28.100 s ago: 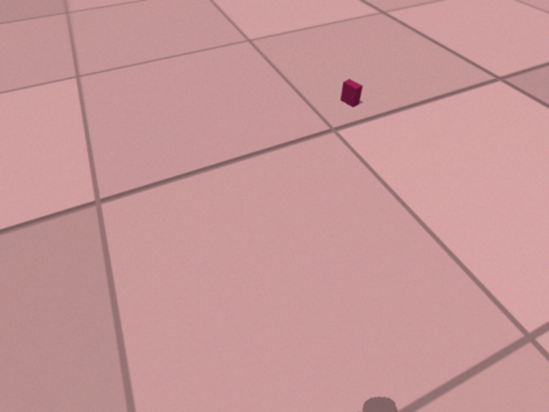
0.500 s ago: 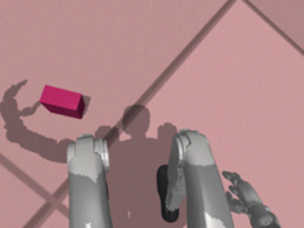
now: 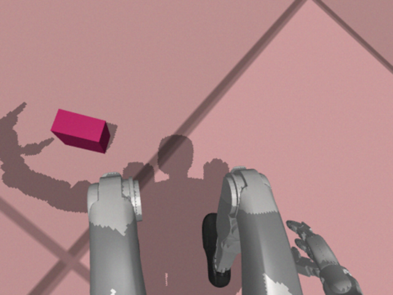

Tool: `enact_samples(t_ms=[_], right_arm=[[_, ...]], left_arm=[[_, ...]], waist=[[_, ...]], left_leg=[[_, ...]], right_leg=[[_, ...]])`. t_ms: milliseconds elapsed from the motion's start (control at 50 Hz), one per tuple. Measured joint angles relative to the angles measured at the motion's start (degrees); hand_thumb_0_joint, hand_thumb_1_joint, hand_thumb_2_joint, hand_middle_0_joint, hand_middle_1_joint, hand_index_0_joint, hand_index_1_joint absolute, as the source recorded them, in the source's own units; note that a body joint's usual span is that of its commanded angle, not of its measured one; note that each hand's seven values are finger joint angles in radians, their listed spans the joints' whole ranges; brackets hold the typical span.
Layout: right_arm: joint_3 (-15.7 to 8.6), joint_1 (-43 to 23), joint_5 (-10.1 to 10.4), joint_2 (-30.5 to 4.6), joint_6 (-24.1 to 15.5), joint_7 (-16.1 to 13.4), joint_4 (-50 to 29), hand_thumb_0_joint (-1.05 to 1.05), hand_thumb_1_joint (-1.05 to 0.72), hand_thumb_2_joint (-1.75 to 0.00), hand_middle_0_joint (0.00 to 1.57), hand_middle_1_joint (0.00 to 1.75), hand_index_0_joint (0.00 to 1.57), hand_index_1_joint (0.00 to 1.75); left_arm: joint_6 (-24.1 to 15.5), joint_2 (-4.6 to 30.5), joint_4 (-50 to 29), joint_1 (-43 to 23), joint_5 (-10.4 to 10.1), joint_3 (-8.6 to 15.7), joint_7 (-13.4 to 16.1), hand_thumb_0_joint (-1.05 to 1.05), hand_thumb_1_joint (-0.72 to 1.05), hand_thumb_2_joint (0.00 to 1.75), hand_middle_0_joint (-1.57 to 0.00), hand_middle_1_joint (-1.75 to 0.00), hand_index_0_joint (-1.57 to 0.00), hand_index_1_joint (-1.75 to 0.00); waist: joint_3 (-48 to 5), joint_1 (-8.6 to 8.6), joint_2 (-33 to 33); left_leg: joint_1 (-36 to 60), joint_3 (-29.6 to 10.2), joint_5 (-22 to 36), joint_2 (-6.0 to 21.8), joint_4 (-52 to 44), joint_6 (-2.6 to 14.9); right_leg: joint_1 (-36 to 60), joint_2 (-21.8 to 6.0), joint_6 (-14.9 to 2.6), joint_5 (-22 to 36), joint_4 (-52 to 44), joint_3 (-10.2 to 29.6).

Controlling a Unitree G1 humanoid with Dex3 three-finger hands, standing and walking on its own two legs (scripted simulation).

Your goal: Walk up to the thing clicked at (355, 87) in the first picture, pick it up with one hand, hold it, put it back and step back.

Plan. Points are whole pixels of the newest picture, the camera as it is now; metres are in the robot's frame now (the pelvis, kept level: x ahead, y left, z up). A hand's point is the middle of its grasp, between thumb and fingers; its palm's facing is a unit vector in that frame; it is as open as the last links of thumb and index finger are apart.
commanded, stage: go down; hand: left
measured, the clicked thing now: (84, 133) +0.46 +0.26 -0.29
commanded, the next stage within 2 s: none
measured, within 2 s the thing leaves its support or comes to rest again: neither
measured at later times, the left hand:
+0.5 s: hand out of the picture +0.34 +0.48 +0.02, palm faces +0.36 -0.93 -0.05, open 15.3 cm
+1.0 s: hand out of the picture +0.33 +0.49 +0.02, palm faces +0.36 -0.93 -0.04, open 16.9 cm
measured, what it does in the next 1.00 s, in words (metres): stands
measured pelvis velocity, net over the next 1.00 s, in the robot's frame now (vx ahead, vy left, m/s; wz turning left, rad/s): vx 0.00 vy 0.00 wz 0.00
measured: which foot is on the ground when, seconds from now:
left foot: down 0.00-1.00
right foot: down 0.00-1.00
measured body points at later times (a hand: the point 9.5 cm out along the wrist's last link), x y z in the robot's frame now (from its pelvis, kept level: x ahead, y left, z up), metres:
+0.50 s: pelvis +0.00 +0.00 +0.00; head +0.20 +0.10 +0.39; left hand +0.32 +0.52 +0.03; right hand +0.18 -0.26 -0.08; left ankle +0.09 +0.12 -0.32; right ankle +0.11 -0.13 -0.32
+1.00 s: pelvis +0.00 +0.00 +0.00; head +0.21 +0.11 +0.39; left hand +0.31 +0.53 +0.03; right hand +0.19 -0.26 -0.08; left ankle +0.09 +0.12 -0.32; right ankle +0.11 -0.13 -0.32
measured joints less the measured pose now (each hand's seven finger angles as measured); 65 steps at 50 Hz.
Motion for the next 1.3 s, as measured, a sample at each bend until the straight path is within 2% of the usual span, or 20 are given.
enact_samples(t_ms=[260, 480, 700, 1020, 1140, 1300], right_arm=[[-0.04, -0.48, 0.14, -0.24, -1.14, -0.40, 0.09, 0.00, -0.85, -0.88, 0.21, 0.30, 0.21, 0.30], [0.52, -0.67, 0.04, -0.24, -1.86, -0.57, 0.10, 0.00, -0.86, -0.88, 0.21, 0.30, 0.21, 0.30], [0.88, -0.58, 0.20, -0.61, -2.47, -0.78, 0.07, 0.00, -0.86, -0.88, 0.21, 0.30, 0.21, 0.30], [0.40, -1.14, 0.17, -0.52, -3.23, -1.34, 0.27, 0.00, -0.86, -0.88, 0.21, 0.30, 0.21, 0.30], [0.20, -1.40, 0.26, -0.44, -3.32, -1.51, 0.17, 0.00, -0.86, -0.88, 0.21, 0.30, 0.21, 0.30], [0.54, -1.41, 0.09, -0.31, -3.21, -1.62, 0.13, 0.00, -0.86, -0.88, 0.21, 0.30, 0.21, 0.30]], left_arm=[[0.76, -0.09, -0.91, 0.98, -0.63, 0.72, -1.09, 0.00, -0.24, 0.43, -0.31, -0.44, -0.39, -0.38], [0.88, 1.38, 0.34, 0.91, -0.77, 1.10, -1.93, -0.01, -0.37, 0.33, -0.21, -0.33, -0.28, -0.28], [1.19, 2.17, 0.56, 1.76, -1.74, 2.25, -3.24, -0.01, -0.46, 0.25, -0.12, -0.24, -0.19, -0.19], [1.81, 1.36, -1.40, 2.90, -2.36, 2.38, -3.82, -0.01, -0.51, 0.20, -0.05, -0.17, -0.11, -0.12], [2.05, 0.67, -1.54, 2.95, -1.84, 1.71, -3.61, -0.01, -0.52, 0.19, -0.03, -0.16, -0.09, -0.11], [1.59, 1.21, -0.37, 2.57, -2.14, 2.45, -3.24, -0.01, -0.54, 0.17, -0.01, -0.14, -0.08, -0.09]], waist=[[-0.24, 0.28, -0.04], [-0.07, 0.54, -0.27], [0.27, 0.60, -0.31], [-0.26, 1.38, -0.67], [-0.49, 1.39, -0.46], [-0.63, 1.00, -0.36]], left_leg=[[0.38, 0.12, 0.06, -0.19, -0.23, 0.08], [0.39, -0.01, 0.46, -0.08, -0.15, 0.00], [0.20, -0.18, 0.22, -0.05, 0.09, -0.01], [0.35, -0.03, -0.09, -0.16, -0.09, 0.19], [0.54, 0.10, -0.06, -0.16, -0.27, 0.23], [0.54, 0.09, 0.02, -0.13, -0.47, -0.05]], right_leg=[[0.56, -0.15, -0.03, -0.12, -0.22, 0.07], [0.42, 0.02, -0.03, 0.41, -0.14, -0.01], [0.29, 0.11, 0.03, 0.25, -0.04, -0.13], [0.64, 0.03, 0.09, -0.17, -0.32, -0.04], [0.81, 0.03, -0.07, -0.16, -0.45, 0.05], [0.52, 0.05, -0.06, -0.07, -0.39, 0.08]])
